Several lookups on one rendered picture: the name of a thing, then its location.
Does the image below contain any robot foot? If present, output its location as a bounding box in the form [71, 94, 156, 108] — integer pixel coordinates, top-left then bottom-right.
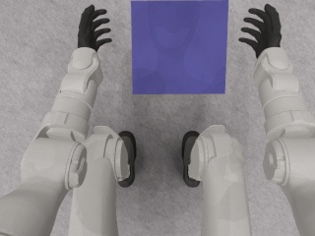
[181, 131, 201, 188]
[118, 131, 137, 188]

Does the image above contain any robot left foot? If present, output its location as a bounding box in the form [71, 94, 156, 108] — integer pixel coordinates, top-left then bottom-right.
[118, 131, 137, 188]

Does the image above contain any robot right foot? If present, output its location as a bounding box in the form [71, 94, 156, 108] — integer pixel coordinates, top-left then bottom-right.
[181, 131, 201, 188]

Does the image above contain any left robot upper arm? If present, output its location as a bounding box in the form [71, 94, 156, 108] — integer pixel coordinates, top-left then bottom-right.
[0, 137, 88, 236]

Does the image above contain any right robot forearm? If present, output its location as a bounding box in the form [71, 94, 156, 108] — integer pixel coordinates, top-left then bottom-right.
[253, 47, 315, 141]

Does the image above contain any right robot upper arm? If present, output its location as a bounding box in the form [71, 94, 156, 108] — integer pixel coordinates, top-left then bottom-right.
[263, 137, 315, 236]

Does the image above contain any carton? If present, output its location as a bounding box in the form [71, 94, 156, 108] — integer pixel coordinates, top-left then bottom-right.
[131, 0, 229, 94]

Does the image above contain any right robot hand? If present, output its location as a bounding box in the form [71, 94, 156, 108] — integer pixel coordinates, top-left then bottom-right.
[238, 3, 282, 59]

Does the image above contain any left robot hand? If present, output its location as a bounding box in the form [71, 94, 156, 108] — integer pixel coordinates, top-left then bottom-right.
[78, 4, 112, 52]

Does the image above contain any left robot forearm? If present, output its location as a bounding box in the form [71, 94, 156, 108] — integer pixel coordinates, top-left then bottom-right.
[20, 47, 103, 180]

